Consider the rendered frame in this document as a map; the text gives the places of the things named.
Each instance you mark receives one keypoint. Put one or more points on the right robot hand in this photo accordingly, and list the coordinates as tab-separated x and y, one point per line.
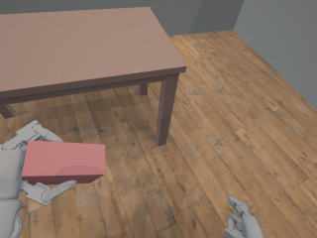
247	227

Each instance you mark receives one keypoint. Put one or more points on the table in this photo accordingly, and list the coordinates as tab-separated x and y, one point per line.
53	54

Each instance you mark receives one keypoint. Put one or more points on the sponge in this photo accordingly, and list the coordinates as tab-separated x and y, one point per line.
52	163

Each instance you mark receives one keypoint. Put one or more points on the left robot forearm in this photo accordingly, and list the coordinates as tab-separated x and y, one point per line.
11	223

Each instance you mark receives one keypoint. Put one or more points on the left robot hand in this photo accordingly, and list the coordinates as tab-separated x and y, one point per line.
12	158

